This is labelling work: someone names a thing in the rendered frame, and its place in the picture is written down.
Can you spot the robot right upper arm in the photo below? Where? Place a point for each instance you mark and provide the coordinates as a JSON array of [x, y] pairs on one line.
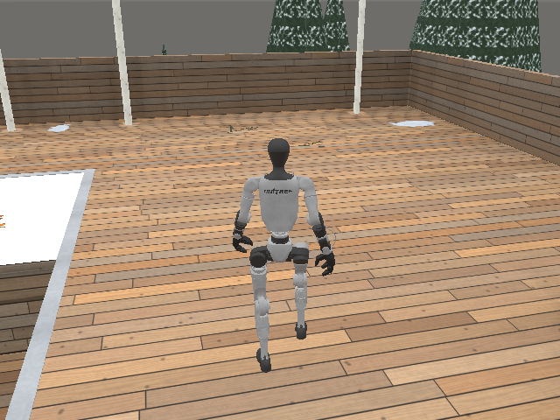
[[310, 199]]

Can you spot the right robot foot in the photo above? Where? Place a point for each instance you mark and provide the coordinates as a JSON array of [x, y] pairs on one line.
[[301, 332]]

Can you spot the left robot forearm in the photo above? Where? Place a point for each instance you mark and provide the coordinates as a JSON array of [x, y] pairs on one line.
[[239, 228]]

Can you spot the right robot forearm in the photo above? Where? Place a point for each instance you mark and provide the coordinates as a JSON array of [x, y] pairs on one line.
[[321, 235]]

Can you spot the robot right hand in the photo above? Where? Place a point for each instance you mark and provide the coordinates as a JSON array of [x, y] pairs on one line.
[[330, 262]]

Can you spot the robot left upper arm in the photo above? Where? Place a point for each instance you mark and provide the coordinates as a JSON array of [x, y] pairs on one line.
[[247, 197]]

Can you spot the robot left shin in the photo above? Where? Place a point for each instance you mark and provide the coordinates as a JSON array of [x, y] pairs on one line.
[[263, 329]]

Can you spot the robot left hand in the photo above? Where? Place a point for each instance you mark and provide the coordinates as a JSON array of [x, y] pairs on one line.
[[245, 240]]

